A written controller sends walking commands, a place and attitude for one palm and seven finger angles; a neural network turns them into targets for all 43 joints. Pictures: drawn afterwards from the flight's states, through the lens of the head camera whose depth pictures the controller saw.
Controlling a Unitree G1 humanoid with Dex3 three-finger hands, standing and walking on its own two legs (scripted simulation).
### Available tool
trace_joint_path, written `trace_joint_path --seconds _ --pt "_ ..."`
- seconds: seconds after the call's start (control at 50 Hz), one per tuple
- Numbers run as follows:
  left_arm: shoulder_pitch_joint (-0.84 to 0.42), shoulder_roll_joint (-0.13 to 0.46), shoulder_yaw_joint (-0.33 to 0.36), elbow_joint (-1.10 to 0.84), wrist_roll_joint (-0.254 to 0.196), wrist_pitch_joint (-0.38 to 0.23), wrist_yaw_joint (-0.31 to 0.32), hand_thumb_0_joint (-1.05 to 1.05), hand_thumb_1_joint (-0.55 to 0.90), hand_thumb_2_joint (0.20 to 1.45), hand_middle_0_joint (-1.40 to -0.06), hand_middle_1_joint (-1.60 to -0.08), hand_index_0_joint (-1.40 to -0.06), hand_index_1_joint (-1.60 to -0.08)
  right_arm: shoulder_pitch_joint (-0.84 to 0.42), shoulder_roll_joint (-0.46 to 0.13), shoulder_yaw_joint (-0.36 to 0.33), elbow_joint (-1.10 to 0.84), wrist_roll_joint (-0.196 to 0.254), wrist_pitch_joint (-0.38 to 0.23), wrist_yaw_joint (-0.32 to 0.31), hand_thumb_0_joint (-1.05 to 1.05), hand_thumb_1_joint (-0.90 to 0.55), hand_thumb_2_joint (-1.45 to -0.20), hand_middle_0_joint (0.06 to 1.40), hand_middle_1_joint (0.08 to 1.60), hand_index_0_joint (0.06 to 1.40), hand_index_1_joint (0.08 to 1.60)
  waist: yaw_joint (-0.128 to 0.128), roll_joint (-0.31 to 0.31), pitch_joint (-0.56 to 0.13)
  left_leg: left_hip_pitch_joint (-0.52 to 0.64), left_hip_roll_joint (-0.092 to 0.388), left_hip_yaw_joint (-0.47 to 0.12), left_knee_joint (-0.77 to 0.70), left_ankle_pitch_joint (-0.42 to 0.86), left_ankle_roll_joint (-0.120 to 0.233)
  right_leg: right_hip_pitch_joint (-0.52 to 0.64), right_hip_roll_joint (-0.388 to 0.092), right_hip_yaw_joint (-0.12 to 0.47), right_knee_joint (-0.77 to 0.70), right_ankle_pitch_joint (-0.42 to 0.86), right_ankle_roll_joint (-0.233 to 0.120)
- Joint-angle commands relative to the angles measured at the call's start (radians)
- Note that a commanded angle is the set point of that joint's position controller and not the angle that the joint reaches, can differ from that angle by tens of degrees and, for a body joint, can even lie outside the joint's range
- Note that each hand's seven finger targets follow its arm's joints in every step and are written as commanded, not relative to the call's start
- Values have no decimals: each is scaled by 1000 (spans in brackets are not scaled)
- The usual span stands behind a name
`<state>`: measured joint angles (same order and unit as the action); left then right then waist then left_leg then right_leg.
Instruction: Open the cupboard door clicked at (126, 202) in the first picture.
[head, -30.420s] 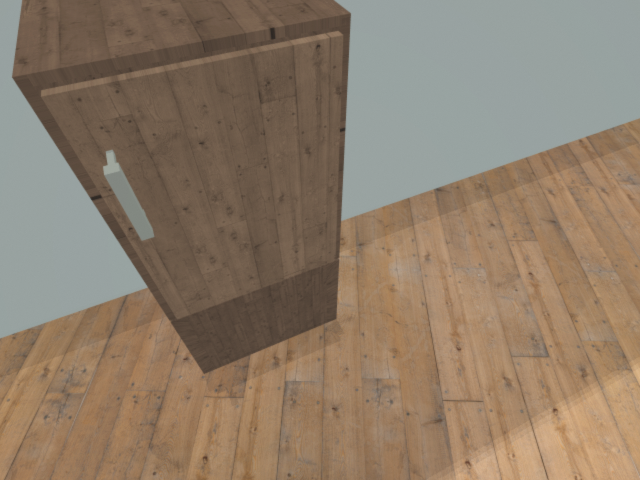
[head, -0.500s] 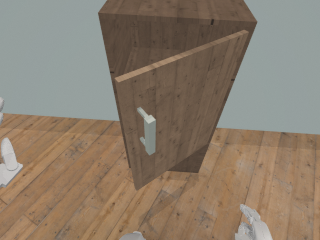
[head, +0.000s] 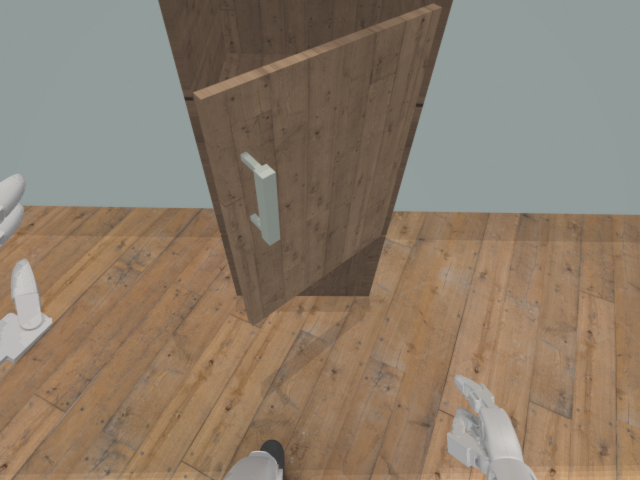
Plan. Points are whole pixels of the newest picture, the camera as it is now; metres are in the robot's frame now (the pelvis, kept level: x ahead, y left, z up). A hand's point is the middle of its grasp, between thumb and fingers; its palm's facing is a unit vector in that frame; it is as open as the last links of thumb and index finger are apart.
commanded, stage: stop stepping back and stand still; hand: left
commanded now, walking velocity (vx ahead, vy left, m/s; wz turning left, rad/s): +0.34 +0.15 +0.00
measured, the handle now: (260, 200) +0.48 +0.13 +0.05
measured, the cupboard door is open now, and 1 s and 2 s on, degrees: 39 39 39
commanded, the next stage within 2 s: let the arm hang, fingers relaxed in 0.72 s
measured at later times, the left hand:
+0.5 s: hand out of the picture +0.12 +0.27 +0.18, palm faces +0.44 -0.76 -0.48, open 7.4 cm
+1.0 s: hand out of the picture +0.11 +0.23 -0.08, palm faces +0.15 -0.93 -0.32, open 7.4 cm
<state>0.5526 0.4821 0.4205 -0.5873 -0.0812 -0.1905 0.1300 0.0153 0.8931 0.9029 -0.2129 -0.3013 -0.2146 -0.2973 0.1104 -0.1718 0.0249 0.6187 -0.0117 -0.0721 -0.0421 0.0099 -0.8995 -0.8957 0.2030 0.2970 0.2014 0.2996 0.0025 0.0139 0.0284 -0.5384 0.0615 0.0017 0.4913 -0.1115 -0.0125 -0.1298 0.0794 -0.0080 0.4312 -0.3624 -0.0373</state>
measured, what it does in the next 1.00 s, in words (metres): steps on the spot: left foot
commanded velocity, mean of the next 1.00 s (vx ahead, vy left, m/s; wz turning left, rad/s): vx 0.11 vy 0.01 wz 0.00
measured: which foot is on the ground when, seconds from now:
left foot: up 0.00-0.12, down 0.14-1.00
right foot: down 0.00-1.00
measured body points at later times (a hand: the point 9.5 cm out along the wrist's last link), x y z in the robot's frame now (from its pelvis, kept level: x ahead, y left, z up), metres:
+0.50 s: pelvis -0.07 +0.00 +0.01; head -0.09 +0.01 +0.46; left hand +0.09 +0.31 +0.21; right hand +0.08 -0.23 -0.07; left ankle +0.03 +0.10 -0.73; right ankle -0.09 -0.10 -0.73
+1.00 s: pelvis -0.07 +0.01 -0.01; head -0.08 -0.01 +0.44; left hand +0.09 +0.28 -0.06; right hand +0.05 -0.23 -0.15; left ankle -0.03 +0.12 -0.73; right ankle -0.08 -0.09 -0.73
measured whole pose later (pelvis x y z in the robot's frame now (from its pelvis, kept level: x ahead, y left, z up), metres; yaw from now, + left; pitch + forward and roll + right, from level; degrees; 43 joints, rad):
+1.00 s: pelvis -0.07 +0.01 -0.01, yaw +5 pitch -1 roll -1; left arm 0.24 0.24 0.08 0.48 0.03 0.03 0.03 0.01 0.91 0.90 -0.20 -0.30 -0.20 -0.29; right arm 0.23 -0.22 -0.01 0.85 -0.03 0.00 0.00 0.01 -0.90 -0.90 0.20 0.30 0.20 0.30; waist -0.04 0.06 -0.03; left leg -0.38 0.02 0.01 0.70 -0.31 0.01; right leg -0.24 0.01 -0.11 0.67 -0.41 -0.04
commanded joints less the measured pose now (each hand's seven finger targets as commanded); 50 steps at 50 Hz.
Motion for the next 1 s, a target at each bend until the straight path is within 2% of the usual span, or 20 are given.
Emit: trace_joint_path --seconds 0.0,0.04,0.14,0.18,0.24,0.34,0.44,0.5,0.56,0.6,0.62,0.66,0.7,0.78,0.8,0.82,0.84,0.9,0.94,0.98 --pt "105 178 193 -93 12 -17 35 0 900 900 -200 -300 -200 -300 -31 -116 -49 -165 24 -14 -26 0 -900 -900 200 300 200 300 5 -166 -213 63 -70 -14 360 -234 8 5 -306 147 -8 846 -28" --pt "33 143 149 -94 18 -4 39 0 900 900 -200 -300 -200 -300 -32 -128 -38 -166 23 -17 -39 0 -900 -900 200 300 200 300 -12 -80 -150 131 -62 10 224 -162 13 -24 -292 150 0 804 -45" --pt "-90 119 85 -59 29 -19 49 0 900 900 -200 -300 -200 -300 20 -188 -73 -159 35 -53 -53 0 -900 -900 200 300 200 300 -10 -68 -98 373 4 -42 -24 161 58 -87 -178 123 -28 491 75" --pt "-63 125 86 -87 41 -31 48 0 900 900 -200 -300 -200 -300 18 -174 -59 -158 23 -54 -49 0 -900 -900 200 300 200 300 -14 59 -141 393 9 -81 -11 287 67 -78 -155 80 1 472 55" --pt "-48 128 98 -139 42 -56 44 0 900 900 -200 -300 -200 -300 5 -173 -58 -162 16 -73 -42 0 -900 -900 200 300 200 300 -9 119 -88 299 42 -171 -143 -102 66 -91 -94 47 -42 58 39" --pt "5 114 124 -117 52 -57 50 0 900 900 -200 -300 -200 -300 18 -162 -61 -160 4 -88 -47 0 -900 -900 200 300 200 300 -5 217 -51 108 54 -204 -349 -563 36 14 -22 -34 24 -97 14" --pt "-11 100 101 -70 47 -29 48 0 900 900 -200 -300 -200 -300 32 -147 -66 -142 -2 -82 -52 0 -900 -900 200 300 200 300 -10 56 -90 189 -7 -92 -160 -420 19 -35 -69 30 -81 -144 -27" --pt "-85 94 73 -71 44 -18 47 0 900 900 -200 -300 -200 -300 43 -155 -75 -115 -2 -67 -49 0 -900 -900 200 300 200 300 -15 -170 -27 199 -65 -4 332 -209 11 -255 -310 366 -261 -345 -156" --pt "-243 84 37 -20 52 -20 48 0 900 900 -200 -300 -200 -300 33 -153 -60 -96 1 -75 -45 0 -900 -900 200 300 200 300 -31 -131 28 218 -11 -25 279 -284 27 -334 -335 300 -210 -348 -129" --pt "-261 81 28 -2 63 -17 52 0 900 900 -200 -300 -200 -300 29 -151 -54 -97 3 -75 -58 0 -900 -900 200 300 200 300 -32 -55 51 340 -33 25 75 -260 40 -355 -244 176 -103 -310 -83" --pt "-265 92 39 -25 62 -22 52 0 900 900 -200 -300 -200 -300 20 -162 -55 -107 3 -80 -62 0 -900 -900 200 300 200 300 -25 31 56 361 -10 -44 -13 -319 63 -367 -188 144 -21 -266 -52" --pt "-243 125 85 -100 62 -45 58 0 900 900 -200 -300 -200 -300 25 -168 -53 -131 6 -92 -61 0 -900 -900 200 300 200 300 -16 213 22 348 168 -357 -209 -465 141 -349 -70 22 196 -113 24" --pt "-207 129 110 -118 76 -52 57 0 900 900 -200 -300 -200 -300 13 -136 -45 -123 -5 -107 -52 0 -900 -900 200 300 200 300 -18 251 14 143 229 -469 -392 -703 177 -203 -54 8 423 -136 32" --pt "-56 105 110 -144 69 -56 55 0 900 900 -200 -300 -200 -300 18 -135 -49 -124 -2 -130 -29 0 -900 -900 200 300 200 300 7 163 -57 150 119 -187 -226 -379 111 9 -71 -35 59 -11 27" --pt "-62 -176 -294 722 139 124 -92 0 900 900 -200 -300 -200 -300 22 -244 -101 125 -10 -108 35 0 -900 -900 200 300 200 300 -16 15 -50 123 28 -93 105 -55 66 -84 -182 38 59 305 5" --pt "-56 -198 -307 760 123 189 -110 0 900 900 -200 -300 -200 -300 117 -110 -85 111 13 -48 40 0 -900 -900 200 300 200 300 -21 -75 -127 176 8 -10 161 -76 24 -91 -268 133 51 447 -32" --pt "-141 -171 -323 779 113 194 -127 0 900 900 -200 -300 -200 -300 142 -111 -71 107 14 -16 41 0 -900 -900 200 300 200 300 -45 -125 -119 209 -6 -10 168 -204 16 -205 -320 146 12 234 -52" --pt "-234 -158 -329 922 116 190 -121 0 900 900 -200 -300 -200 -300 114 -145 -71 109 -20 45 39 0 -900 -900 200 300 200 300 -22 -309 -2 120 -33 7 276 -217 29 -191 -296 112 -26 302 -87" --pt "-266 -153 -339 1048 114 190 -113 0 900 900 -200 -300 -200 -300 88 -147 -75 128 -28 64 39 0 -900 -900 200 300 200 300 -14 -285 5 130 -31 8 211 -196 34 -92 -287 85 28 572 -91" --pt "-284 -146 -350 1170 105 194 -105 0 900 900 -200 -300 -200 -300 114 -132 -64 179 -29 71 34 0 -900 -900 200 300 200 300 -20 -127 -33 240 -5 -14 84 70 39 -61 -255 48 84 622 -41"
